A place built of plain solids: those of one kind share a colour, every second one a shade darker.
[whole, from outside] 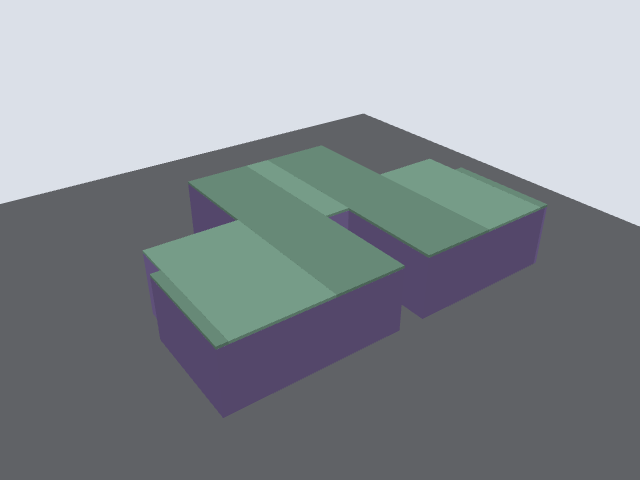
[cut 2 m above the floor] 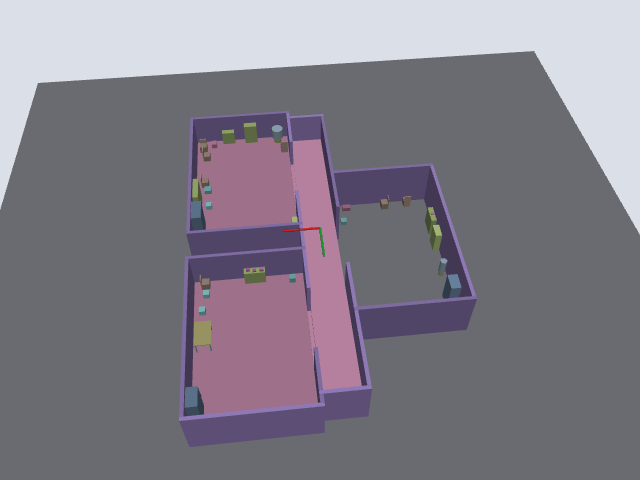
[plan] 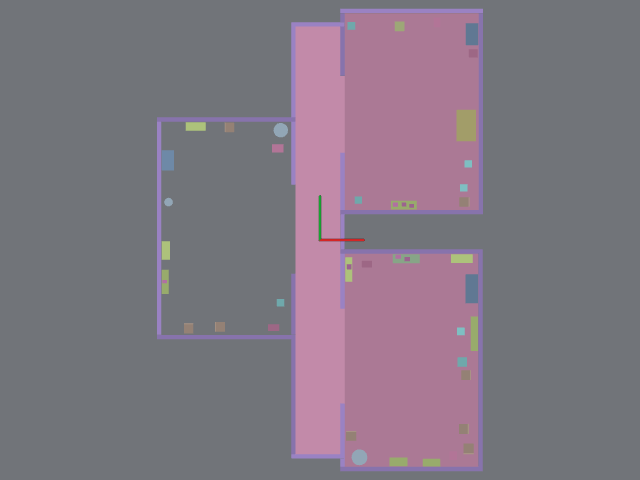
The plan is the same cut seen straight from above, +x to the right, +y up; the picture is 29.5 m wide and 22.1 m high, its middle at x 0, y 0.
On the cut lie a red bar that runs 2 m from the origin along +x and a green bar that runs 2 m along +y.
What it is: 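A storey of a split-level house; a hall and three lower rooms open beside it; the rooms' floors lie 0.98 m, 0.154 m and not at all below the hall's; a bare drop, one riser, a flush line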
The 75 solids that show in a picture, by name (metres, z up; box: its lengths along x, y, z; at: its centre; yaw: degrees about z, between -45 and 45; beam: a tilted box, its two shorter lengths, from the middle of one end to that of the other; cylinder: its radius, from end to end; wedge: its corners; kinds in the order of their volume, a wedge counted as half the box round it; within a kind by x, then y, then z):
{
 "floor_1": {"box": [2.06, 19.7, 1.03], "at": [-0.1, -0.02, 0.47]},
 "floor_2": {"box": [0.2, 4.36, 1.03], "at": [1.04, -5.35, 0.47]},
 "floor_3": {"box": [0.2, 3.54, 0.88], "at": [1.04, 5.79, 0.39]},
 "floor_4": {"box": [6.16, 9.81, 1.03], "at": [4.21, -5.54, 0.47]},
 "floor_5": {"box": [6.18, 9.06, 0.88], "at": [4.22, 5.91, 0.39]},
 "wall_1": {"box": [0.2, 9.82, 3.82], "at": [-7.41, 0.54, 1.86]},
 "wall_2": {"box": [6.38, 0.2, 3.82], "at": [-4.32, -4.47, 1.86]},
 "wall_3": {"box": [6.38, 0.2, 3.82], "at": [-4.32, 5.55, 1.86]},
 "wall_4": {"box": [0.2, 5.3, 3.82], "at": [-1.23, -7.22, 1.86]},
 "wall_5": {"box": [0.2, 2.81, 3.82], "at": [-1.23, -2.96, 1.86]},
 "wall_6": {"box": [0.2, 2.9, 3.82], "at": [-1.23, 4.0, 1.86]},
 "wall_7": {"box": [0.2, 4.18, 3.82], "at": [-1.23, 7.74, 1.86]},
 "wall_8": {"box": [2.46, 0.2, 3.82], "at": [-0.1, -9.97, 1.86]},
 "wall_9": {"box": [2.46, 0.2, 3.82], "at": [-0.1, 9.93, 1.86]},
 "wall_10": {"box": [0.2, 0.38, 3.82], "at": [1.04, -10.26, 1.86]},
 "wall_11": {"box": [0.2, 2.34, 3.82], "at": [1.04, -8.7, 1.86]},
 "wall_12": {"box": [0.2, 2.54, 3.82], "at": [1.04, -1.9, 1.86]},
 "wall_13": {"box": [0.2, 1.61, 3.82], "at": [1.04, 0.38, 1.86]},
 "wall_14": {"box": [0.2, 2.63, 3.82], "at": [1.04, 2.7, 1.86]},
 "wall_15": {"box": [0.2, 2.28, 3.82], "at": [1.04, 8.69, 1.86]},
 "wall_16": {"box": [0.2, 0.41, 3.82], "at": [1.04, 10.24, 1.86]},
 "wall_17": {"box": [6.56, 0.2, 3.82], "at": [4.21, -10.54, 1.86]},
 "wall_18": {"box": [6.56, 0.2, 3.82], "at": [4.21, -0.53, 1.86]},
 "wall_19": {"box": [6.58, 0.2, 3.82], "at": [4.22, 1.28, 1.86]},
 "wall_20": {"box": [6.58, 0.2, 3.82], "at": [4.22, 10.54, 1.86]},
 "wall_21": {"box": [0.2, 9.81, 3.82], "at": [7.39, -5.54, 1.86]},
 "wall_22": {"box": [0.2, 9.06, 3.82], "at": [7.41, 5.91, 1.86]},
 "roof_1": {"box": [8.65, 1.61, 0.16], "at": [-3.19, 0.38, 3.85]},
 "roof_2": {"box": [15.0, 4.14, 0.16], "at": [-0.01, -2.5, 3.85]},
 "roof_3": {"box": [15.02, 4.46, 0.16], "at": [0.0, 3.42, 3.85]},
 "roof_4": {"box": [8.82, 5.5, 0.16], "at": [3.08, -7.32, 3.85]},
 "roof_5": {"box": [8.84, 4.38, 0.16], "at": [3.09, 7.84, 3.85]},
 "roof_6": {"box": [6.56, 0.58, 0.16], "at": [4.21, -10.36, 3.85]},
 "roof_7": {"box": [6.58, 0.61, 0.16], "at": [4.22, 10.34, 3.85]},
 "case_1": {"box": [0.33, 1.12, 1.31], "at": [-7.12, -1.93, 0.61]},
 "case_2": {"box": [0.38, 0.85, 1.45], "at": [-7.1, -0.48, 0.67]},
 "case_3": {"box": [0.93, 0.4, 1.74], "at": [-5.72, 5.23, 0.82]},
 "case_4": {"box": [0.33, 1.13, 1.06], "at": [1.32, -1.35, 1.51]},
 "case_5": {"box": [0.84, 0.41, 1.4], "at": [3.61, -10.22, 1.68]},
 "case_6": {"box": [1.18, 0.4, 0.92], "at": [3.86, 1.6, 1.29]},
 "case_7": {"box": [0.8, 0.35, 0.92], "at": [5.13, -10.25, 1.44]},
 "case_8": {"box": [1.01, 0.42, 1.47], "at": [6.54, -0.86, 1.72]},
 "case_9": {"box": [0.34, 1.59, 1.7], "at": [7.1, -4.32, 1.83]},
 "wardrobe_1": {"box": [0.57, 0.94, 1.95], "at": [-7.0, 3.67, 0.93]},
 "wardrobe_2": {"box": [0.58, 1.33, 2.06], "at": [6.98, -2.24, 2.01]},
 "wardrobe_3": {"box": [0.58, 1.02, 2.07], "at": [7.0, 9.48, 1.86]},
 "chair_1": {"box": [0.42, 0.42, 0.49], "at": [-6.05, -4.09, 0.19]},
 "chair_2": {"box": [0.42, 0.05, 0.98], "at": [-6.05, -3.86, 0.44]},
 "chair_3": {"box": [0.42, 0.45, 0.51], "at": [-4.59, -4.0, 0.21]},
 "chair_4": {"box": [0.4, 0.45, 0.5], "at": [-4.15, 5.18, 0.2]},
 "chair_5": {"box": [0.47, 0.4, 0.41], "at": [1.44, -9.04, 1.19]},
 "chair_6": {"box": [0.47, 0.046, 0.9], "at": [1.44, -8.81, 1.43]},
 "chair_7": {"box": [0.4, 0.47, 0.41], "at": [6.6, -8.7, 1.19]},
 "chair_8": {"box": [0.43, 0.44, 0.46], "at": [6.63, 1.75, 1.06]},
 "chair_9": {"box": [0.41, 0.45, 0.43], "at": [6.71, -6.22, 1.2]},
 "chair_10": {"box": [0.48, 0.44, 0.45], "at": [6.85, -9.59, 1.21]},
 "bush_1": {"cylinder": 0.2, "from": [-6.97, 1.75, 0.38], "to": [-6.97, 1.75, 1.28]},
 "bush_2": {"cylinder": 0.33, "from": [-1.81, 5.06, 0.48], "to": [-1.81, 5.06, 1.42]},
 "bush_3": {"cylinder": 0.36, "from": [1.82, -10.0, 1.38], "to": [1.82, -10.0, 2.07]},
 "sideboard_1": {"box": [1.25, 0.42, 0.7], "at": [3.97, -0.86, 1.33]},
 "toybox_1": {"box": [0.51, 0.31, 0.32], "at": [-2.13, -4.04, 0.11]},
 "toybox_2": {"box": [0.53, 0.38, 0.43], "at": [-1.95, 4.22, 0.16]},
 "toybox_3": {"box": [0.47, 0.31, 0.28], "at": [2.15, -1.11, 1.12]},
 "toybox_4": {"box": [0.3, 0.45, 0.31], "at": [5.39, 10.02, 0.98]},
 "toybox_5": {"box": [0.35, 0.41, 0.33], "at": [6.14, -9.92, 1.15]},
 "toybox_6": {"box": [0.41, 0.37, 0.32], "at": [7.05, 8.59, 0.99]},
 "basket_1": {"box": [0.35, 0.35, 0.34], "at": [-1.82, -2.89, 0.12]},
 "basket_2": {"box": [0.36, 0.36, 0.3], "at": [1.44, 9.86, 0.98]},
 "basket_3": {"box": [0.34, 0.34, 0.38], "at": [1.77, 1.84, 1.02]},
 "basket_4": {"box": [0.36, 0.36, 0.32], "at": [6.48, -4.21, 1.14]},
 "basket_5": {"box": [0.43, 0.43, 0.28], "at": [6.55, -5.62, 1.12]},
 "basket_6": {"box": [0.35, 0.35, 0.35], "at": [6.62, 2.4, 1.0]},
 "basket_7": {"box": [0.34, 0.34, 0.36], "at": [6.83, 3.5, 1.01]},
 "pouf_1": {"box": [0.45, 0.45, 0.39], "at": [3.67, 9.83, 1.02]},
 "table_1": {"box": [0.9, 1.45, 0.04], "at": [6.73, 5.27, 1.57]}
}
